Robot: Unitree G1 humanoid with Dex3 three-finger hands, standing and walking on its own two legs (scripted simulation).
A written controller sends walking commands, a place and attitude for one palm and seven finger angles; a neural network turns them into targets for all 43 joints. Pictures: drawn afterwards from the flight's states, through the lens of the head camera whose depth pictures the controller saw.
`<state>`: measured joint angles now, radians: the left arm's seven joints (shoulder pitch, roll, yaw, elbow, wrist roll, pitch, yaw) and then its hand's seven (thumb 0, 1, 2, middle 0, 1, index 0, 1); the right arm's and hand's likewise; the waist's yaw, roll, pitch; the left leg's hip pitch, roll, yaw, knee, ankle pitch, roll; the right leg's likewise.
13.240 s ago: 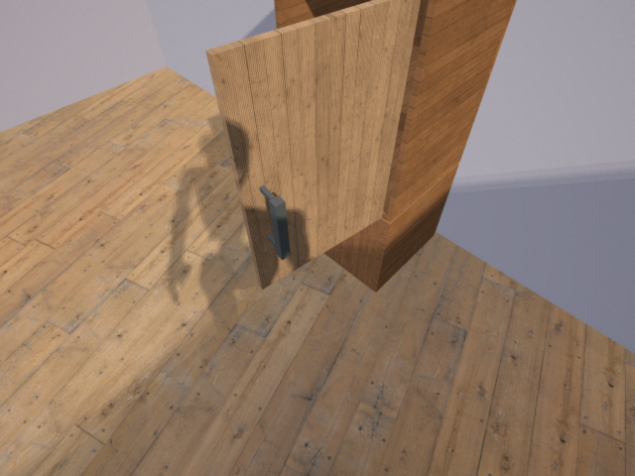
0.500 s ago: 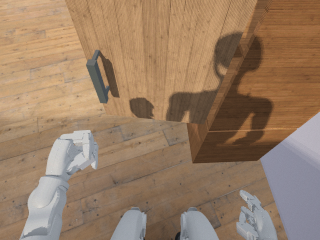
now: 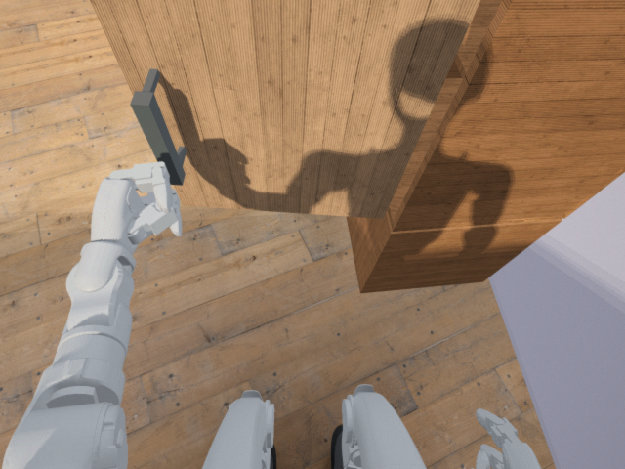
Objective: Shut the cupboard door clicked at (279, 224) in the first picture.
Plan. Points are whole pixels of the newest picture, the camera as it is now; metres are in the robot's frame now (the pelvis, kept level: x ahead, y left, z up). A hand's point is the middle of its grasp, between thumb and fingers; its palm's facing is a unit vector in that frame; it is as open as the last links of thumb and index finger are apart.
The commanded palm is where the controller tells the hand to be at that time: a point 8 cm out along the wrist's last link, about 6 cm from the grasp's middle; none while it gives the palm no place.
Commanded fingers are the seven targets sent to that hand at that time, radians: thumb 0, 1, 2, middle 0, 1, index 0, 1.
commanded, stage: bring the fist close to the handle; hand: left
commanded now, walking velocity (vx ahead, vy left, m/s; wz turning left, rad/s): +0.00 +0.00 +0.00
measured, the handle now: (165, 132) +0.56 +0.21 +0.03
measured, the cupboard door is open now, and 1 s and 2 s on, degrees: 81 79 67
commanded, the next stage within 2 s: push the door shut along its arc in 0.52 s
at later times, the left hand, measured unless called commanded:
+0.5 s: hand (178, 191) +0.46 +0.18 +0.03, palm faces -0.04 -1.00 -0.02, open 3.1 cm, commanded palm +0.43 +0.23 +0.03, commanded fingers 0.00 0.90 0.90 -1.30 -1.50 -1.30 -1.50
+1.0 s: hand (182, 168) +0.49 +0.18 +0.03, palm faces -0.14 -0.99 -0.03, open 3.1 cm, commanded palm +0.49 +0.22 +0.03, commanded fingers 0.00 0.90 0.90 -1.30 -1.50 -1.30 -1.50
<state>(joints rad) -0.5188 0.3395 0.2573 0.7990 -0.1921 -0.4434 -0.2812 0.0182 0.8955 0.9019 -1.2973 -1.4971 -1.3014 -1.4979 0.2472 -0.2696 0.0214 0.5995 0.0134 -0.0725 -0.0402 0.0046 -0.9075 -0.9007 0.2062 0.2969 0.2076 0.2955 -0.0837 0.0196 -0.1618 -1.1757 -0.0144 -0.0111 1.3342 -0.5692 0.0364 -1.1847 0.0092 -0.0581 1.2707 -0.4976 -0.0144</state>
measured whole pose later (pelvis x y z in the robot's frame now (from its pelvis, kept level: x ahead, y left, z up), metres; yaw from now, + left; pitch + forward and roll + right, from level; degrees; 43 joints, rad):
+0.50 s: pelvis +0.01 +0.00 +0.00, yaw -1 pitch +26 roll -2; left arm -0.62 0.38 0.34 0.94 -0.16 -0.51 -0.29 0.02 0.90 0.90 -1.30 -1.50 -1.30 -1.50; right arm 0.31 -0.26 0.01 0.62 0.00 0.02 -0.01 0.00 -0.91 -0.90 0.21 0.30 0.21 0.30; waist -0.12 0.03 -0.16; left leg -1.20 0.00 0.00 1.32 -0.57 0.04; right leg -1.21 0.02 -0.05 1.26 -0.49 -0.02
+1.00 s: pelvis +0.00 +0.00 -0.01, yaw -1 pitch +27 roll -4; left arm -0.84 0.50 0.35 1.13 -0.14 -0.47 -0.40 0.02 0.90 0.90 -1.30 -1.50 -1.33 -1.50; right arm 0.27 -0.28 0.04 0.60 0.01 0.01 -0.02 0.00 -0.91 -0.90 0.21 0.30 0.21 0.30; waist -0.15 0.03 -0.15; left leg -1.28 0.00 -0.03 1.39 -0.58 0.03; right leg -1.28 0.03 -0.08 1.31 -0.50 -0.02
